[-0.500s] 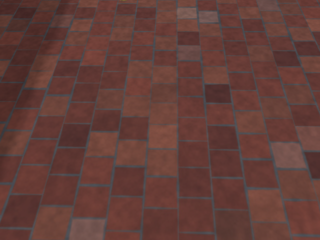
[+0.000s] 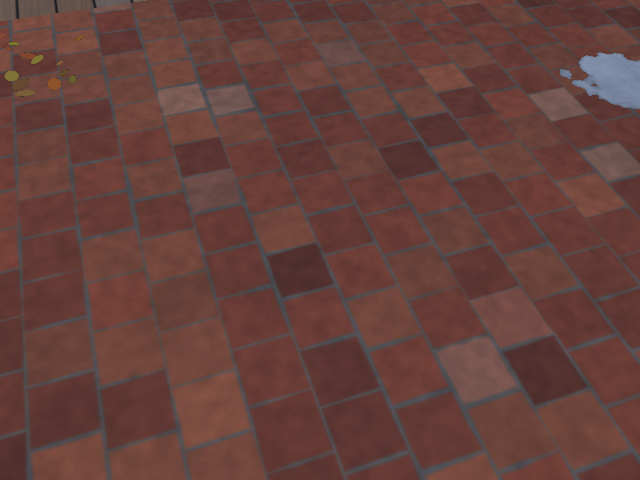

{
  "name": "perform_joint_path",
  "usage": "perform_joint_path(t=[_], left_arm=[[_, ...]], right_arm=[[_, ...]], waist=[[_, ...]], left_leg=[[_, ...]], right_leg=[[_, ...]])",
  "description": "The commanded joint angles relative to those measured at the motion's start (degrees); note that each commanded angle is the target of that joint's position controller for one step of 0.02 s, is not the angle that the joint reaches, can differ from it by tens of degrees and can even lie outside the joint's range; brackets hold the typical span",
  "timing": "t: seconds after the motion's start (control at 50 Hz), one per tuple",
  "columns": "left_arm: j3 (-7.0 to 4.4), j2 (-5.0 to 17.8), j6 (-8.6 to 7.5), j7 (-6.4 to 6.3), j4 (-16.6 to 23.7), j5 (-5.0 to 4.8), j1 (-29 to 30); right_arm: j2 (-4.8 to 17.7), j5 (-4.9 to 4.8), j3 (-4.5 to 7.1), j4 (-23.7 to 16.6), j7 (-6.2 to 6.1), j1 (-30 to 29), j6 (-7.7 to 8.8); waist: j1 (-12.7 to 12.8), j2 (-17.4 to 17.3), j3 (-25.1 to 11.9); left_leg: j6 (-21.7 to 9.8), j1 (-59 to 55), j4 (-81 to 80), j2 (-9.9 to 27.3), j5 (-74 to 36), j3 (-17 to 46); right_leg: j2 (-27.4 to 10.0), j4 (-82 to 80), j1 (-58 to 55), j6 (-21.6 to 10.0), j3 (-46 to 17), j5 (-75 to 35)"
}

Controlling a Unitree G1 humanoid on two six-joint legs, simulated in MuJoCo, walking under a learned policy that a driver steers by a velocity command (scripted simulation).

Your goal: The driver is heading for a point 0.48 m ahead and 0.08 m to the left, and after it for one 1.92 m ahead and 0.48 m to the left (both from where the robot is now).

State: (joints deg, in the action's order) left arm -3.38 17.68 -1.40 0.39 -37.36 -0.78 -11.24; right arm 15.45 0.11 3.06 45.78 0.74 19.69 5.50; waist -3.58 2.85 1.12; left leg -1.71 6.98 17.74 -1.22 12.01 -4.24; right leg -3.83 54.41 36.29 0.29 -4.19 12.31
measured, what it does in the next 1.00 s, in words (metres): walks ahead, turning left: right foot, then left foot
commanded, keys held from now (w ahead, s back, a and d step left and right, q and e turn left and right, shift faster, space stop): w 0.14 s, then w+q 0.36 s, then q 0.50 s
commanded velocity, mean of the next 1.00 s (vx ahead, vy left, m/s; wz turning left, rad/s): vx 0.35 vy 0.00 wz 0.31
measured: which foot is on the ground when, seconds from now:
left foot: down 0.00-0.22, up 0.24-0.70, down 0.72-1.00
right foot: up 0.00-0.20, down 0.22-0.70, up 0.72-1.00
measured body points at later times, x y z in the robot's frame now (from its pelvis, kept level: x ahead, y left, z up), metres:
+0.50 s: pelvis +0.27 -0.06 +0.00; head +0.29 -0.06 +0.45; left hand +0.30 +0.23 -0.11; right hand +0.44 -0.32 -0.11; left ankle +0.36 +0.12 -0.67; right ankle +0.24 -0.15 -0.75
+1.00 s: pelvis +0.44 +0.01 -0.01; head +0.49 +0.05 +0.44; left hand +0.50 +0.33 -0.12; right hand +0.68 -0.21 -0.10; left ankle +0.49 +0.10 -0.75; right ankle +0.56 -0.15 -0.68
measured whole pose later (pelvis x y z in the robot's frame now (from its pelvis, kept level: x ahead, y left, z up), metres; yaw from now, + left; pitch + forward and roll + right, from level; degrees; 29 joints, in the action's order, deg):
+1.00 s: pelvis +0.44 +0.01 -0.01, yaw +23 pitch +3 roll -2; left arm -3.5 17.7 -0.3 -2.7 -41.2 0.7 -5.2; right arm 17.3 -0.1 4.3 38.0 -0.7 10.6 -0.7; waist -1.7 0.9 3.8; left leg -4.7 23.0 26.0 -6.4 5.4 6.0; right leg -1.5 55.4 34.7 4.8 -6.8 19.8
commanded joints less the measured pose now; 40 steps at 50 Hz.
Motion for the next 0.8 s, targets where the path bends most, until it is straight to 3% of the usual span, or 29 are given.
perform_joint_path(t=[0.02, 0.08, 0.14, 0.16, 0.18, 0.2, 0.22, 0.24, 0.26, 0.28, 0.32, 0.34, 0.38, 0.42, 0.5, 0.56, 0.62, 0.66, 0.68, 0.7, 0.72, 0.74, 0.76, 0.78, 0.8], left_arm=[[0.57, 0.5, -1.56, 0.89, 4.2, 0.26, 3.8], [0.82, 0.5, -2.21, 1.65, 5.5, -0.16, 9.2], [0.38, 1.9, -2.43, 2.07, 6.8, -0.37, 11.6], [0.03, 2.6, -2.57, 2.08, 6.7, -0.21, 10.8], [-0.76, 3.8, -2.74, 1.93, 5.8, 0.07, 6.8], [-2.19, 6.3, -2.73, 1.50, 3.2, 0.37, -1.1], [-3.59, 10.1, -2.47, 0.68, 1.3, 0.98, -11.2], [-4.42, 15.5, -2.05, 0.17, 0.9, 1.68, -14.3], [-3.28, 10.5, -2.11, 0.15, 0.9, 1.37, -15.0], [-2.31, 8.0, -2.40, 0.20, 0.5, 0.99, -11.8], [-1.30, 4.4, -2.99, 0.52, 0.0, 1.01, -5.3], [-0.97, 2.9, -3.55, 0.64, -0.1, 1.38, -3.3], [-1.26, 2.5, -4.70, 0.73, -1.1, 1.47, -1.6], [-1.73, 3.4, -5.35, 0.43, -2.5, 1.62, -1.2], [-2.32, 5.0, -5.18, -0.44, -4.5, 1.70, -1.9], [-2.71, 6.7, -4.23, -1.36, -5.5, 1.30, -2.7], [-3.31, 8.4, -2.65, -2.03, -6.6, 0.10, -3.8], [-3.82, 9.8, -1.58, -2.65, -6.2, -0.88, -2.5], [-3.96, 10.0, -1.02, -2.87, -5.8, -1.21, -1.6], [-3.55, 8.9, -0.75, -2.90, -5.5, -1.32, -1.1], [-2.41, 5.8, -1.13, -2.61, -4.7, 0.77, -4.6], [-0.56, 0.6, -1.75, -1.73, -3.4, 3.00, -12.2], [-1.22, 5.7, -2.22, -0.99, -4.3, 1.38, -9.4], [-1.66, 7.0, -2.10, -0.97, -2.6, -0.40, -3.8], [-1.57, 6.4, -1.73, -1.72, -2.5, 0.14, -1.6]], right_arm=[[9.7, -0.75, 2.17, -3.0, -0.18, -3.9, 0.63], [11.1, -1.42, 2.37, -0.9, -0.22, -0.4, -0.11], [12.2, -2.01, 2.67, 1.0, -0.30, 1.4, -1.09], [12.5, -2.21, 2.70, 1.5, -0.38, 1.6, -1.48], [12.8, -2.40, 2.64, 1.7, -0.50, 0.8, -1.83], [11.9, -2.30, 2.17, 1.9, -0.60, 0.8, -1.98], [9.1, -1.10, 0.88, 0.6, -0.62, 0.4, -1.68], [2.0, -0.42, -1.33, -1.1, -0.43, 6.3, -0.81], [7.3, -1.76, -0.07, 0.0, -0.32, 4.2, -0.01], [10.2, -3.08, 1.03, -1.6, -0.16, 0.0, 0.26], [9.1, -1.96, 1.17, -2.1, -0.48, -3.8, -0.09], [8.4, -1.75, 1.39, -1.6, -0.54, -2.6, -0.90], [5.6, -1.95, 1.04, -0.9, -0.61, -0.9, -2.50], [4.6, -1.75, 1.00, -1.7, -0.73, -2.6, -3.42], [3.5, -1.41, 0.61, -3.5, 0.22, -8.1, -3.26], [2.4, -0.54, 0.02, -6.4, 1.48, -14.7, -2.90], [3.7, -0.56, 0.65, -8.6, 2.71, -15.9, -3.16], [6.0, -0.28, 1.79, -8.8, 3.19, -12.5, -3.47], [7.8, -0.32, 2.81, -7.8, 3.15, -7.7, -3.56], [10.4, -0.25, 4.31, -6.2, 2.45, -0.9, -3.51], [15.6, -0.21, 5.63, -6.1, 0.86, 2.1, -3.86], [20.0, 1.03, 5.55, -8.7, 0.41, -2.1, -3.79], [16.4, 0.67, 4.92, -10.5, 1.06, -1.4, -3.73], [13.7, 0.08, 4.24, -11.0, 1.27, -4.7, -3.46], [11.3, -1.05, 3.70, -10.7, 1.02, -7.6, -3.57]], waist=[[1.0, -6.8, 1.0], [-1.0, -6.9, 1.8], [-0.5, -7.7, 2.6], [0.6, -8.0, 2.1], [3.7, -7.9, -0.1], [7.7, -7.0, -5.0], [12.1, -3.4, -12.8], [9.1, 11.6, -20.5], [11.4, 8.2, -21.8], [10.7, 6.4, -12.9], [7.3, 3.2, -5.1], [5.3, 3.9, -3.7], [3.4, 2.8, -2.4], [2.7, 1.2, -0.2], [4.0, 0.2, 1.8], [6.0, -0.8, 3.9], [5.7, 0.7, 2.1], [3.2, 2.2, -0.8], [0.6, 1.9, -3.5], [-3.0, -0.3, -7.0], [-2.7, -10.2, -11.3], [4.6, -19.4, -19.1], [-0.3, -10.2, -27.6], [-0.2, -7.2, -20.2], [1.4, -3.5, -13.2]], left_leg=[[-9.9, -0.8, -9.3, 13.9, -13.6, 8.5], [-9.0, -2.1, -8.9, 14.3, -13.7, 6.9], [-7.9, -6.8, -6.7, 16.7, -17.3, 7.3], [-7.4, -7.3, -4.6, 16.9, -21.7, 7.7], [-6.4, -6.8, 0.4, 15.9, -29.7, 6.7], [-5.0, -3.8, 9.7, 13.2, -35.0, 4.8], [-2.7, 7.0, 24.8, 10.3, -23.4, 3.0], [1.3, 28.3, 46.1, 0.6, 14.3, 2.2], [1.2, 33.7, 54.5, 1.2, 21.3, 11.0], [0.8, 37.7, 56.2, 3.8, 17.2, 10.9], [1.0, 35.1, 51.5, 7.7, 8.7, 9.4], [1.2, 31.6, 49.9, 8.9, 5.9, 10.0], [1.9, 28.3, 48.5, 9.2, 3.5, 10.0], [2.6, 30.2, 45.7, 9.3, 0.2, 10.7], [2.7, 31.3, 32.6, 8.6, -11.9, 9.4], [2.0, 27.9, 22.7, 6.8, -16.5, 4.5], [0.4, 26.4, 18.8, 5.2, -13.4, 2.6], [-1.5, 21.8, 17.9, 2.2, -7.6, 0.4], [-2.9, 16.2, 16.2, 0.2, -6.7, -0.5], [-4.7, 6.4, 11.2, -1.9, -12.3, -0.3], [-8.1, -7.5, 11.2, 6.3, -36.3, 11.5], [-21.6, -22.9, 12.9, 21.2, -53.5, 38.0], [-23.1, -22.7, 7.9, 22.2, -42.6, 41.4], [-20.4, -17.1, 5.8, 19.2, -33.7, 34.8], [-16.9, -9.3, 4.2, 16.0, -26.3, 29.9]], right_leg=[[-1.3, -10.6, 0.6, 0.1, 1.3, -8.4], [-0.1, -17.8, -2.7, -0.3, 3.7, -11.5], [0.9, -22.0, -3.8, -2.4, 4.1, -7.7], [1.7, -23.6, -6.7, -3.3, 4.6, -6.1], [3.2, -26.1, -13.6, -4.4, 5.7, -6.4], [4.4, -27.5, -25.7, -5.9, 6.5, -7.8], [-3.7, -25.2, -42.7, -8.8, -1.6, -9.0], [-19.4, -30.1, -59.8, -16.9, -27.7, 0.3], [-20.2, -35.1, -57.4, -17.7, -35.1, 7.1], [-18.2, -36.1, -51.2, -15.4, -26.1, 5.8], [-13.5, -39.6, -38.6, -12.9, -14.2, -1.2], [-11.9, -41.7, -34.2, -12.1, -10.1, -4.7], [-11.6, -44.9, -29.6, -12.4, -5.2, -9.5], [-11.6, -46.8, -28.2, -12.4, -0.6, -13.6], [-9.8, -47.9, -29.6, -10.7, 7.9, -16.1], [-9.4, -45.4, -29.7, -9.5, 13.3, -27.1], [-10.9, -39.8, -35.4, -8.0, 14.6, -35.4], [-11.2, -32.0, -38.0, -6.5, 15.0, -45.7], [-10.4, -24.6, -37.6, -5.4, 15.4, -48.3], [-7.5, -13.4, -34.5, -3.2, 16.4, -43.8], [-3.2, 3.6, -21.9, 0.9, 16.7, -17.6], [7.9, 24.5, -2.3, 4.9, 9.5, 29.9], [6.4, 28.4, -1.2, 3.8, -1.9, 28.3], [4.4, 26.5, 2.2, 2.6, -1.9, 22.8], [2.2, 21.9, 3.2, 2.4, -1.0, 18.0]])
Keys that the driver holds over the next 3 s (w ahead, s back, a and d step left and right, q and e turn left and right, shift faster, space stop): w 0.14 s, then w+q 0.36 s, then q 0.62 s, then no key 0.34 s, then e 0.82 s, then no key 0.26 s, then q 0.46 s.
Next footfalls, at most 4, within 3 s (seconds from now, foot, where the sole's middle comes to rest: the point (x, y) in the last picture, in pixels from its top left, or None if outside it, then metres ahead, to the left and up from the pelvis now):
0.22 right None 0.28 -0.15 -0.78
0.72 left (255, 464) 0.53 0.11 -0.78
1.20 right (346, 423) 0.61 -0.09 -0.78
1.52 left None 0.44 0.11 -0.78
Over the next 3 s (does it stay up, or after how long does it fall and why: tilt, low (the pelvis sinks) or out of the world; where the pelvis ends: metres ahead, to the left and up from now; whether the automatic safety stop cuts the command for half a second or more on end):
stays up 0.49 0.01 -0.02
